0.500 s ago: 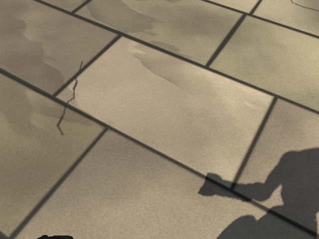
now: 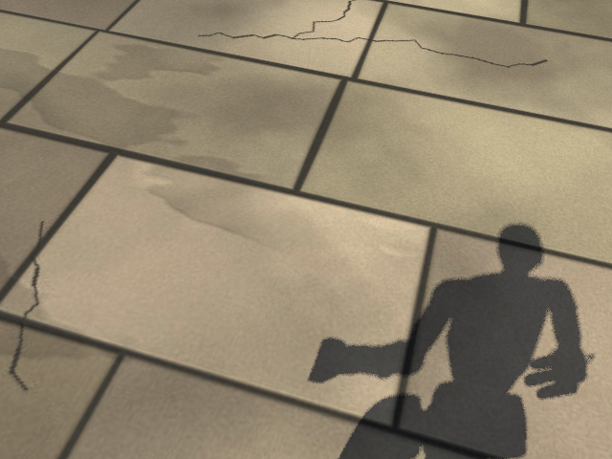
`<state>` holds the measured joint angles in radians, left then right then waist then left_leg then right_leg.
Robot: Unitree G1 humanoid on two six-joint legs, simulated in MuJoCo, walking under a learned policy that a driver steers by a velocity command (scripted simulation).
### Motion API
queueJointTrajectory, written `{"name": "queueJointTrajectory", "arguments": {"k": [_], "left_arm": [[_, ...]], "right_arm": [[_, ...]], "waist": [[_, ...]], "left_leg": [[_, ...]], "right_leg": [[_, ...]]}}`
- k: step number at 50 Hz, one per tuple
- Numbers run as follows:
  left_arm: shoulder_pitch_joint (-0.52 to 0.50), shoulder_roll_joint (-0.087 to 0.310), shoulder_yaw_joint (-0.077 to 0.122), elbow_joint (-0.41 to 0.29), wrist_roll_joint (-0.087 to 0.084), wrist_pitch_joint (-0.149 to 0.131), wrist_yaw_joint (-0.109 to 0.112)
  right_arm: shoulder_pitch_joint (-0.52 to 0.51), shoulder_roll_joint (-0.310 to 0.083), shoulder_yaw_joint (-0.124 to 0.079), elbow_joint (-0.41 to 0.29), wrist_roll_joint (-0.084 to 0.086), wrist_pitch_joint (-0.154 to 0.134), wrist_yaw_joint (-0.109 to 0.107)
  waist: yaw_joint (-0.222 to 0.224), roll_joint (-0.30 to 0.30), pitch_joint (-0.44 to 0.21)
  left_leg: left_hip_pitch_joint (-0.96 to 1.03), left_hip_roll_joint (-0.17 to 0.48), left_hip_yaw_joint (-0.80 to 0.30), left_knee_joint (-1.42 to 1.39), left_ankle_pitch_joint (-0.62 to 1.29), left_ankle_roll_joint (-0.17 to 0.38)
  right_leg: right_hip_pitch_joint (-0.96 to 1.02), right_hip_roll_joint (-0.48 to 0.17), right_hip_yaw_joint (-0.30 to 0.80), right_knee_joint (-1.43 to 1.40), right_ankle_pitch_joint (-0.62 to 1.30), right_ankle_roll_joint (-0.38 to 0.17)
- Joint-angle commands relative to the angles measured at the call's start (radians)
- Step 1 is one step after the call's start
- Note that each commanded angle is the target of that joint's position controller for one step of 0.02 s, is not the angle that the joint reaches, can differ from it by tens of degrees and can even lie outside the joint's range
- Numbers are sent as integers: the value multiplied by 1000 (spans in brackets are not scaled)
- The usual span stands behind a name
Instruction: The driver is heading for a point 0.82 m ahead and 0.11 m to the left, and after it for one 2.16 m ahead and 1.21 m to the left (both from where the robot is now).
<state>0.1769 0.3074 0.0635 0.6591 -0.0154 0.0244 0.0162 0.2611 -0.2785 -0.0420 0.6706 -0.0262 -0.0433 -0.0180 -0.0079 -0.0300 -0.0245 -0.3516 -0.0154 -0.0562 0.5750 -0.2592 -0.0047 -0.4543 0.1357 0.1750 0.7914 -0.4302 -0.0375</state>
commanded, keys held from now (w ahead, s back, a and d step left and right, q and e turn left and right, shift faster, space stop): w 0.32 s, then w+q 0.68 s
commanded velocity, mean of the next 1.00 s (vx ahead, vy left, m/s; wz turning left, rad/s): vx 0.44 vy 0.00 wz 0.19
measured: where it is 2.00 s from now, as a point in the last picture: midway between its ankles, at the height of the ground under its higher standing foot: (246, 300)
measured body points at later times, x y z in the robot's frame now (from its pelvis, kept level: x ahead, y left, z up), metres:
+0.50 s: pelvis +0.19 -0.06 +0.01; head +0.20 -0.07 +0.46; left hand +0.34 +0.20 -0.08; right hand +0.22 -0.34 -0.12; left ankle +0.11 +0.10 -0.64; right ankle +0.19 -0.15 -0.73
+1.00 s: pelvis +0.46 +0.00 +0.00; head +0.50 +0.01 +0.44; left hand +0.47 +0.30 -0.12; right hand +0.68 -0.21 -0.10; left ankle +0.51 +0.08 -0.73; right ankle +0.36 -0.17 -0.63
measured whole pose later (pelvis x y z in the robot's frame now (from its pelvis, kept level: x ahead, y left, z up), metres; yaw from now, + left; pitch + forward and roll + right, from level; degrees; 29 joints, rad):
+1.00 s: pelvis +0.46 +0.00 +0.00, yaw +16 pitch +1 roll +0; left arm 0.26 0.29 0.04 0.77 -0.01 -0.11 0.00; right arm 0.20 -0.30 -0.07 0.63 0.01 -0.05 0.04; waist 0.01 0.00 0.07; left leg -0.39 -0.11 0.02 0.54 -0.16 0.10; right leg -0.35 -0.02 0.03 1.24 -0.40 -0.01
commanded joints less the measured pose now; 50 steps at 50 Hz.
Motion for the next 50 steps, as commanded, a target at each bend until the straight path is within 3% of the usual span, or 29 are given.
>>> {"name": "queueJointTrajectory", "arguments": {"k": [1,3,4,7,10,14,17,18,19,20,21,22,23,25,27,30,33,36,39,41,42,43,44,45,46,47,48,49,50], "left_arm": [[-15,135,34,-76,0,-47,-4],[-8,104,29,-54,13,-53,-12],[-24,83,24,-53,15,-60,-17],[-96,36,6,-67,6,-76,-26],[-165,3,-9,-84,0,-90,-36],[-188,29,-5,-88,-13,-102,-54],[-76,64,12,-53,-13,-109,-53],[43,102,33,-22,-11,-110,-42],[223,170,52,1,8,-109,-29],[286,262,73,19,20,-100,-30],[277,171,50,25,15,-106,-33],[223,121,32,26,12,-109,-31],[164,86,20,20,14,-113,-31],[96,45,11,24,27,-119,-31],[83,43,16,40,27,-133,-31],[86,64,24,69,27,-142,-24],[82,85,26,86,22,-139,-16],[143,116,31,123,12,-128,-7],[169,141,37,145,3,-104,-2],[165,176,46,143,1,-86,8],[161,190,49,138,2,-76,13],[149,194,49,132,0,-70,18],[140,183,41,116,3,-75,21],[267,16,-12,65,42,-98,-2],[187,88,-7,50,13,-141,-20],[68,143,9,10,-27,-162,-30],[37,127,1,-7,-23,-173,-27],[34,118,2,1,1,-173,-20],[57,127,9,7,15,-163,-17]], "right_arm": [[40,-161,-52,-50,11,-31,0],[54,-143,-45,-36,29,-32,-6],[71,-140,-42,-28,26,-35,-8],[112,-137,-43,-6,29,-37,-6],[135,-164,-51,17,38,-31,-2],[166,-196,-59,45,51,-23,12],[150,-191,-54,56,61,-11,13],[143,-162,-43,56,56,-13,14],[114,-89,-15,26,35,-19,17],[173,-26,1,-15,47,-39,7],[127,-136,-28,1,67,-48,3],[86,-159,-40,-6,78,-50,10],[73,-145,-38,4,71,-46,11],[62,-115,-40,12,57,-30,16],[73,-77,-33,19,58,-14,23],[20,-60,-30,-5,51,-6,23],[-80,-39,-17,-39,46,-13,40],[-195,-20,-4,-88,47,-17,64],[-243,-39,-11,-130,51,-17,86],[-207,-75,-29,-139,49,-10,91],[-132,-104,-45,-128,50,-4,90],[0,-150,-70,-102,52,0,81],[159,-206,-99,-68,52,11,61],[147,-314,-114,-69,54,7,49],[182,-245,-94,-96,50,-5,48],[146,-196,-80,-88,38,-14,48],[81,-176,-73,-90,42,-20,47],[15,-155,-66,-100,42,-23,47],[-25,-135,-58,-113,29,-25,44]], "waist": [[1,192,81],[-11,164,74],[-19,160,72],[-55,176,69],[-84,197,71],[-91,201,83],[-8,170,50],[56,138,-14],[141,-1,-160],[115,-277,-231],[140,-163,-155],[114,-139,-59],[85,-97,-16],[42,-88,44],[17,-83,54],[13,-37,80],[39,-28,107],[79,-1,140],[71,-7,129],[29,-47,63],[-18,-64,11],[-94,-57,-61],[-179,2,-140],[-49,287,-237],[-111,200,-398],[-130,135,-246],[-80,42,-133],[-33,-7,-62],[4,12,-39]], "left_leg": [[223,334,-518,-383,-454,210],[265,272,-383,-383,-307,173],[256,249,-323,-394,-233,168],[264,221,-213,-416,-82,173],[236,211,-141,-414,9,171],[224,252,-147,-390,26,188],[174,252,-141,-297,140,156],[114,204,-98,-161,237,125],[-48,128,-28,161,102,71],[-367,1,28,474,-277,20],[-451,34,-79,622,-277,19],[-489,66,-88,647,-186,32],[-462,96,-76,627,-102,29],[-404,128,-73,579,7,23],[-377,128,-65,570,56,9],[-411,118,-68,467,149,-12],[-346,106,-4,243,309,-1],[-339,97,51,110,347,29],[-333,67,95,45,273,72],[-233,4,152,51,168,111],[-134,-33,171,56,118,135],[61,-65,168,19,131,168],[358,-23,57,-29,155,213],[752,264,-489,-56,51,403],[818,354,-814,-229,-103,474],[719,317,-666,-271,-68,397],[556,276,-544,-279,24,358],[410,235,-452,-289,149,332],[311,206,-391,-309,245,325]], "right_leg": [[-359,-79,18,265,-4,15],[-363,-108,-29,274,107,39],[-340,-122,-67,267,161,45],[-288,-155,-144,126,248,61],[-162,-152,-181,-81,274,64],[-40,-141,-200,-224,250,42],[196,-120,-213,-345,284,-8],[382,-135,-187,-366,280,-33],[646,-335,34,-380,221,-95],[813,-545,427,-483,-2,-225],[731,-532,457,-527,-102,-229],[652,-500,326,-536,-57,-197],[574,-452,221,-559,39,-173],[455,-388,59,-607,229,-143],[402,-376,-39,-625,419,-146],[385,-371,-146,-645,564,-147],[358,-341,-248,-669,565,-120],[419,-371,-291,-665,598,-110],[537,-400,-329,-583,803,-90],[592,-404,-356,-448,1136,-71],[597,-400,-364,-323,1261,-64],[527,-383,-374,-139,1263,-47],[317,-343,-375,130,1044,-13],[-164,-142,-323,534,-21,51],[-283,-82,-79,678,-161,47],[-360,-141,-48,651,-61,26],[-338,-184,-57,551,26,15],[-285,-214,-68,458,61,23],[-212,-235,-62,413,88,32]]}}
